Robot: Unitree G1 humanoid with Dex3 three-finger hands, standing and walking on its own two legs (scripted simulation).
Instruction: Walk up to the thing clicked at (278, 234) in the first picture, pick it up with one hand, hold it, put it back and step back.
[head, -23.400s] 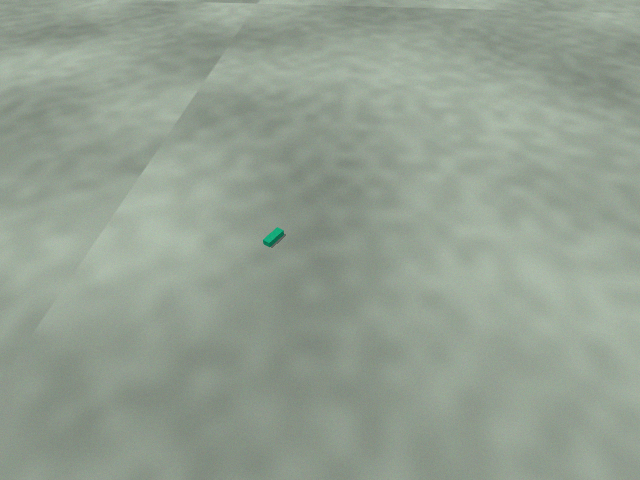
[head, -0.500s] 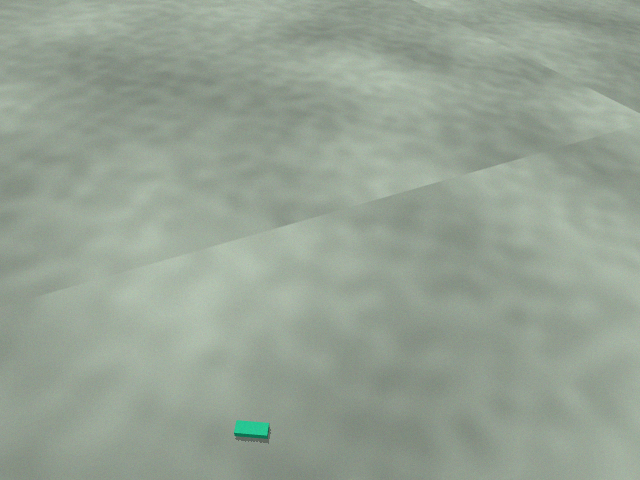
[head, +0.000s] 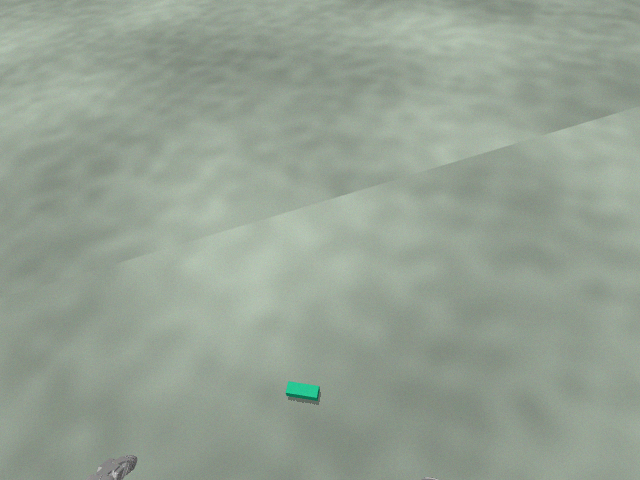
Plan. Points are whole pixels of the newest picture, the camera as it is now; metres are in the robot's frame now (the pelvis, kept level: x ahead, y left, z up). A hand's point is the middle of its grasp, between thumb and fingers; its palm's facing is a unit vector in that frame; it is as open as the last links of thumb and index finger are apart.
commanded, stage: walk up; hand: left
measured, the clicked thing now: (302, 391) +0.52 +0.16 -0.73
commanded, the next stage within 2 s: stand in 1.82 s
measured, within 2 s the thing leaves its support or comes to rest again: neither
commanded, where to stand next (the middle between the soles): +0.12 -0.02 m, yaw -7 degrees
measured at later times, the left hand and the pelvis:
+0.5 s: hand out of the picture +0.08 +0.25 -0.10, palm faces -0.07 -0.91 -0.41, open 7.4 cm; pelvis +0.04 -0.02 +0.03, yaw -4 degrees
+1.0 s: hand out of the picture +0.15 +0.26 -0.15, palm faces -0.15 -0.92 -0.36, open 7.4 cm; pelvis +0.02 +0.01 +0.00, yaw -7 degrees
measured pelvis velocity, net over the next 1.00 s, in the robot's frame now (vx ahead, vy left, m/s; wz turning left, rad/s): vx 0.02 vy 0.01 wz -0.13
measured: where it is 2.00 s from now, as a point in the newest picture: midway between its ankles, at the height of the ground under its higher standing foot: outside the picture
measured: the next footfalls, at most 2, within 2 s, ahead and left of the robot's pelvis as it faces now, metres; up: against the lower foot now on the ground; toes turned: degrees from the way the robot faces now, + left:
right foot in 0.34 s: +0.06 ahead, -0.12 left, +0.00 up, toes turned -5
left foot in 0.72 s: +0.23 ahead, +0.11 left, +0.00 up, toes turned -4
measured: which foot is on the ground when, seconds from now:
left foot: down 0.00-0.38, up 0.40-0.70, down 0.72-1.00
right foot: down 0.00-0.04, up 0.06-0.32, down 0.34-0.76, up 0.78-1.00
